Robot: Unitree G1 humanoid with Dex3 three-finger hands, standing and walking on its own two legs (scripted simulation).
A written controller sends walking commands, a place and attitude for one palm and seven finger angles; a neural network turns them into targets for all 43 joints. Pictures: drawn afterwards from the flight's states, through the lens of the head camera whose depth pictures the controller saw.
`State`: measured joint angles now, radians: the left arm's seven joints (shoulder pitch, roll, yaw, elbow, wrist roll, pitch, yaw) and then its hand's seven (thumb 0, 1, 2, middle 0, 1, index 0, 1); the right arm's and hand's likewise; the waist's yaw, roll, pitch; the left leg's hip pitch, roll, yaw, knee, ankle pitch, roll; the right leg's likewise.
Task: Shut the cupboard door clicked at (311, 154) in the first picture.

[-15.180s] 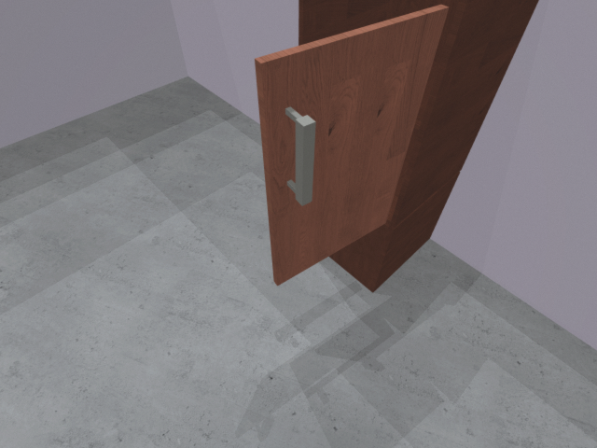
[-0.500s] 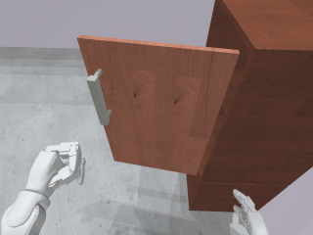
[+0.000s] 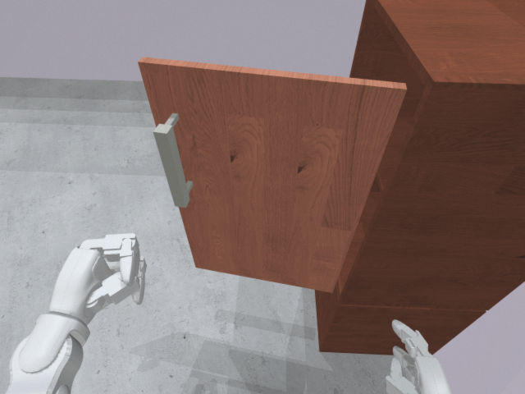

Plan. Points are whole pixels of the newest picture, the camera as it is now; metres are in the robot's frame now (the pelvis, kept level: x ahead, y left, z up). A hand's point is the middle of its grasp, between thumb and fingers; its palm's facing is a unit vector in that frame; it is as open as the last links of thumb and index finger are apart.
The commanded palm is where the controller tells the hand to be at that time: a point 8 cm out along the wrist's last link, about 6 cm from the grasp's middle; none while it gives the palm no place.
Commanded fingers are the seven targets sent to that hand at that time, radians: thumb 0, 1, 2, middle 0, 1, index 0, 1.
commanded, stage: bring the fist close to the handle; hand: left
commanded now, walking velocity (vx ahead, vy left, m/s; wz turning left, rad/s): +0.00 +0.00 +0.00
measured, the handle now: (178, 162) +0.47 +0.19 +0.10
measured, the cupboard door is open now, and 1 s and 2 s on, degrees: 81 81 71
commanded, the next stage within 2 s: push the door shut along its arc in 1.28 s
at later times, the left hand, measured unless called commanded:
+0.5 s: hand (159, 230) +0.31 +0.18 +0.11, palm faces -0.08 -0.99 -0.07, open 3.1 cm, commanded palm +0.30 +0.23 +0.11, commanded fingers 0.00 0.90 0.90 -1.30 -1.50 -1.30 -1.50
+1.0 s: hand (171, 197) +0.38 +0.18 +0.11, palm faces -0.07 -1.00 -0.05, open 3.1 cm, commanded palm +0.35 +0.23 +0.11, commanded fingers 0.00 0.90 0.90 -1.30 -1.50 -1.30 -1.50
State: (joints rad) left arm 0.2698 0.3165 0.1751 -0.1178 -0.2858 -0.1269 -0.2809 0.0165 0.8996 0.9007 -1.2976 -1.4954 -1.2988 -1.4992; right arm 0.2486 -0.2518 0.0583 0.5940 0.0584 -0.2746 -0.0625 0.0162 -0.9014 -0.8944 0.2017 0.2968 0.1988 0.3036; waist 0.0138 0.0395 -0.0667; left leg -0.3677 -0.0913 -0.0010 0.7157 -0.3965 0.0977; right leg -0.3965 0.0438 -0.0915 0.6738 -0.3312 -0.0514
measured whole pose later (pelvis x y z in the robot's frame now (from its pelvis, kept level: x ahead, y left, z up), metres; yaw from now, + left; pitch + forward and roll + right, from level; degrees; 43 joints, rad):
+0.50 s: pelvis +0.00 -0.02 +0.00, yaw -1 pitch +4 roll -1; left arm -0.08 0.35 0.23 0.23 -0.29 -0.12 -0.31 0.02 0.90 0.90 -1.30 -1.50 -1.30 -1.50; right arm 0.26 -0.28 0.04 0.63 0.07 -0.22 -0.07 0.02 -0.90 -0.89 0.20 0.30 0.20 0.30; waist -0.01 0.03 -0.06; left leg -0.38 -0.08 0.01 0.69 -0.38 0.08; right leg -0.42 0.06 -0.08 0.66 -0.32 -0.08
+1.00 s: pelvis +0.00 -0.03 +0.00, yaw -2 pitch +7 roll +0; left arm -0.32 0.40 0.30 0.54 -0.27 -0.18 -0.35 0.02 0.90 0.90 -1.30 -1.50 -1.30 -1.50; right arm 0.29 -0.28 0.04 0.63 0.07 -0.14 -0.06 0.01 -0.90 -0.89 0.20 0.30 0.20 0.30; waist -0.04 0.02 -0.07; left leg -0.41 -0.06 0.02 0.67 -0.37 0.06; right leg -0.46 0.07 -0.07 0.65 -0.31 -0.09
